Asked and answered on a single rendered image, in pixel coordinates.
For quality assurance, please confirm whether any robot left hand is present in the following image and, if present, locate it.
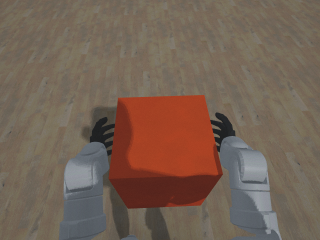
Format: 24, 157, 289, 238
90, 117, 115, 156

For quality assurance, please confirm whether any carton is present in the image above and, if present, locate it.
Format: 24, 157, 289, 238
108, 95, 223, 209

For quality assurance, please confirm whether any left robot forearm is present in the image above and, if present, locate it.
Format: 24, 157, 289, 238
59, 142, 110, 240

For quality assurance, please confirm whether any right robot forearm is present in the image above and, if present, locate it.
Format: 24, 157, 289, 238
220, 136, 282, 240

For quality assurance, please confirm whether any robot right hand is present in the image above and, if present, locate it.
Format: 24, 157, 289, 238
210, 112, 236, 152

